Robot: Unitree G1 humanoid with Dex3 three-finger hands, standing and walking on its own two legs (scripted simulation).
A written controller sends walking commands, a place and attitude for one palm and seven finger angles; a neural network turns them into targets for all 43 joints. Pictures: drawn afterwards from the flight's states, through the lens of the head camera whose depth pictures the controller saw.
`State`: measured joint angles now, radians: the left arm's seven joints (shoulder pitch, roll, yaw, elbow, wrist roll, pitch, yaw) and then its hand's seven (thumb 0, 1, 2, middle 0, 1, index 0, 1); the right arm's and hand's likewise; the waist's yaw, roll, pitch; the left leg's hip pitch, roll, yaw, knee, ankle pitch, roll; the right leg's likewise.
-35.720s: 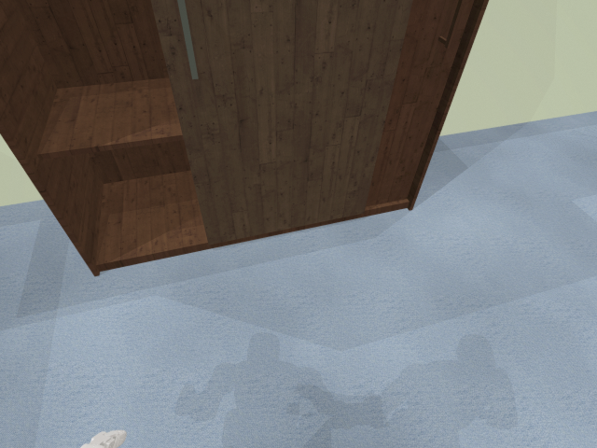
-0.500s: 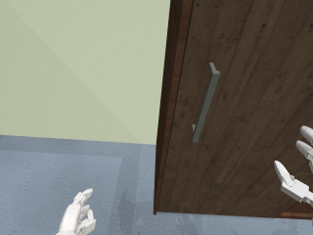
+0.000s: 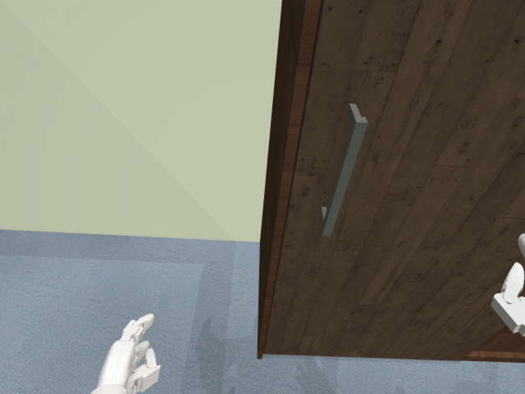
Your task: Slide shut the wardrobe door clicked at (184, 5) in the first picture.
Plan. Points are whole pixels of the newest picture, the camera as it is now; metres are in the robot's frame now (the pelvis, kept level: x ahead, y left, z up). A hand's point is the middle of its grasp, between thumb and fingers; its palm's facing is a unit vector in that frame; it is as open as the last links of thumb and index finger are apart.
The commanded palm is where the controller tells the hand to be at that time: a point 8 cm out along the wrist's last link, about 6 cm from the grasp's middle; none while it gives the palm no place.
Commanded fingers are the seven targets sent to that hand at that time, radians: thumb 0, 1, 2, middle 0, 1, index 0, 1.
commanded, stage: step back with the hand held close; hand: right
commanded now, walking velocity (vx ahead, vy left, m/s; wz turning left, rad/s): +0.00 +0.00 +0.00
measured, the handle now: (338, 177) +0.42 -0.13 +0.15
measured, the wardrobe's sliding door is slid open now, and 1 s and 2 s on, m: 0.00 0.00 0.00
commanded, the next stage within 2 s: stop stepping back and stand still in 1.18 s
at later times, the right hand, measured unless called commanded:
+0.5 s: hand (522, 319) +0.17 -0.28 +0.16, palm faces +0.36 +0.80 -0.48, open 7.4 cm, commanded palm +0.10 -0.32 +0.18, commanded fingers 0.00 -0.90 -0.90 0.20 0.30 0.20 0.30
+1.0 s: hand out of the picture +0.08 -0.30 +0.18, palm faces +0.47 +0.75 -0.46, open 7.4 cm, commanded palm +0.01 -0.33 +0.18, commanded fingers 0.00 -0.90 -0.90 0.20 0.30 0.20 0.30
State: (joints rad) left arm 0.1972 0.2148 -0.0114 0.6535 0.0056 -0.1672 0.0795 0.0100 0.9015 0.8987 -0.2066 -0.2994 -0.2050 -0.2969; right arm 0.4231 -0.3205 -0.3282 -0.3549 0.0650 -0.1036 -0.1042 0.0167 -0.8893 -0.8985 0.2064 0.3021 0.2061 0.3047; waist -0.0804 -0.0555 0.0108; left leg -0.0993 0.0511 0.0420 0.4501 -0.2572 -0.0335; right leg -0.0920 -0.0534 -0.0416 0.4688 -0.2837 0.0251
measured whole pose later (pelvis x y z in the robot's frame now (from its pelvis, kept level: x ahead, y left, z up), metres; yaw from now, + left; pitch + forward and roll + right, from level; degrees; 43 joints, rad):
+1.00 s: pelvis -0.13 -0.03 -0.01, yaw +0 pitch +1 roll +4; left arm 0.27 0.18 -0.01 0.60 0.02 -0.14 0.05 0.01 0.90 0.90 -0.21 -0.30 -0.21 -0.30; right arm 0.51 -0.45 -0.49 -0.54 0.02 -0.29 -0.16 0.02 -0.89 -0.90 0.21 0.30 0.21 0.30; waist 0.00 0.00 0.00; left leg -0.27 -0.06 0.02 0.66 -0.37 0.00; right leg -0.49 -0.04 0.01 0.60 -0.13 -0.03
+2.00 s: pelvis -0.30 -0.07 -0.01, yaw +0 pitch -2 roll +2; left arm 0.35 0.16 -0.03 0.62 0.02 -0.12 0.05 0.01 0.90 0.90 -0.21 -0.30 -0.21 -0.30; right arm 0.56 -0.49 -0.46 -0.52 0.00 -0.23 -0.16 0.02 -0.89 -0.90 0.21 0.30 0.21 0.30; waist 0.04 0.01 -0.06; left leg -0.30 0.00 0.08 0.58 -0.44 0.04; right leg -0.31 -0.06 -0.03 0.68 -0.40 -0.02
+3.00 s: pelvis -0.31 -0.09 +0.00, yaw -3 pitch -1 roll +0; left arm 0.27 0.16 0.01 1.09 0.02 0.01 0.02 0.01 0.92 0.90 -0.21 -0.30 -0.20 -0.30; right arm 0.24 -0.16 0.00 1.12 -0.02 0.02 -0.03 0.01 -0.91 -0.90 0.19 0.30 0.19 0.30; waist 0.00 -0.02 0.03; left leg -0.22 0.04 -0.03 0.42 -0.18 -0.04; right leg -0.17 0.05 -0.06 0.42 -0.22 -0.07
